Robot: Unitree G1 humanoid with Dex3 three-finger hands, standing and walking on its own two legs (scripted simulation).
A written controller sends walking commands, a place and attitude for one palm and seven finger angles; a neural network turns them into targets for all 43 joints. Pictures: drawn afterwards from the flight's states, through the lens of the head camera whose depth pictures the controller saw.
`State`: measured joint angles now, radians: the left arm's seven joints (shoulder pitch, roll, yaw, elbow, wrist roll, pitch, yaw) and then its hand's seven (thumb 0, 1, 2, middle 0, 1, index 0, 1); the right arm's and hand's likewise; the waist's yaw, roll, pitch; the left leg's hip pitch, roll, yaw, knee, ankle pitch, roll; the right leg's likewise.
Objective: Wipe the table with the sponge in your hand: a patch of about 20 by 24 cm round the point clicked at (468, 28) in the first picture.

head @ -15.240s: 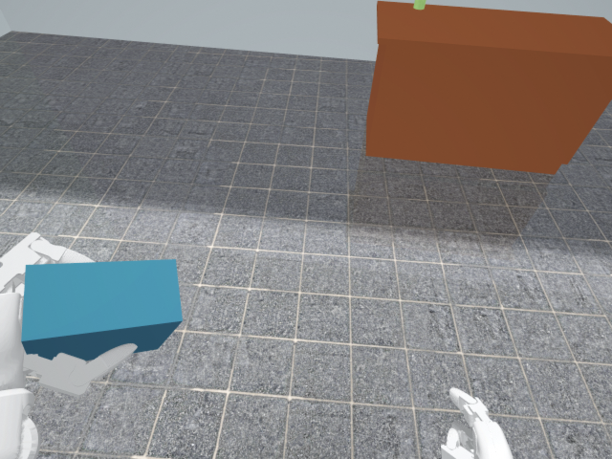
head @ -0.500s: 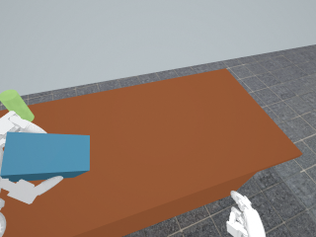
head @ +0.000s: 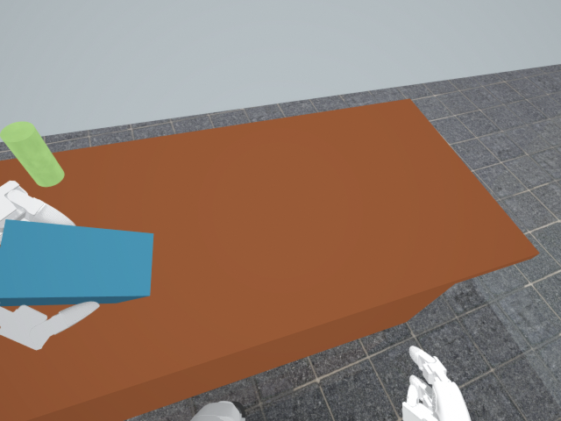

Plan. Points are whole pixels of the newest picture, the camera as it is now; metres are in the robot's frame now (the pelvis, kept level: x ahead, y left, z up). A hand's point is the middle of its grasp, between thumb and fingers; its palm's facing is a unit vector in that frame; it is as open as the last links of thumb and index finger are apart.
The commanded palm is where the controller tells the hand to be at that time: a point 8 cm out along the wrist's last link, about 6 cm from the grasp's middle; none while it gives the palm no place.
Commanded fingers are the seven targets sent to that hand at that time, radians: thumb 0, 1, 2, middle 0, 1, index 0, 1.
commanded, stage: come to a stop and stand still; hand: left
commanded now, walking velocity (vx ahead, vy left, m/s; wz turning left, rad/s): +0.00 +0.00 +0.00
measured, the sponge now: (93, 270) +0.24 +0.23 +0.12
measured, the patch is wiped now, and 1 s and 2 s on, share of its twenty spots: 0.00 0.00 0.00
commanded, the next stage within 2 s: look again from close up in 0.18 s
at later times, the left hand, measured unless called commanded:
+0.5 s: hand (49, 261) +0.23 +0.25 +0.17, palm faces +0.32 -0.84 -0.44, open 10.5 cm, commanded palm +0.17 +0.28 +0.18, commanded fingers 0.00 0.10 1.30 -1.20 -1.60 -1.20 -1.60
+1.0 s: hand (103, 253) +0.24 +0.20 +0.17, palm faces +0.29 -0.84 -0.45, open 10.5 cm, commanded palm +0.18 +0.24 +0.18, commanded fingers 0.00 0.10 1.30 -1.20 -1.60 -1.20 -1.60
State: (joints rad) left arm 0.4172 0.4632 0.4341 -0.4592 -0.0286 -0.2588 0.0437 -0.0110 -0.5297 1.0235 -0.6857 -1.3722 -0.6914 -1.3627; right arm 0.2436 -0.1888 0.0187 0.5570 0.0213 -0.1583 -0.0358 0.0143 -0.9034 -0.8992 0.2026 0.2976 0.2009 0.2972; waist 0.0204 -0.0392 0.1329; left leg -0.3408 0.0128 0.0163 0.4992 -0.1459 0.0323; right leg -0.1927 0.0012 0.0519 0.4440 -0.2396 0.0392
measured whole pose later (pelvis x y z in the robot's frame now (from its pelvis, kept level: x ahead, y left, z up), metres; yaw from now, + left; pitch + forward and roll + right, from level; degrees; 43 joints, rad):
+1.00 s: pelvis +0.01 -0.03 +0.00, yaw -2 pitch +0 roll -2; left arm 0.41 0.40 0.40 -0.50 -0.03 -0.23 0.04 -0.01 -0.53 1.02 -0.68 -1.37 -0.69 -1.36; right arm 0.21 -0.17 0.02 0.54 0.02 -0.16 -0.02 0.01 -0.90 -0.90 0.20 0.30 0.20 0.30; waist 0.01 0.00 0.08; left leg -0.34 0.08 0.01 0.50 -0.16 -0.02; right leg -0.19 0.06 0.05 0.43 -0.23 0.00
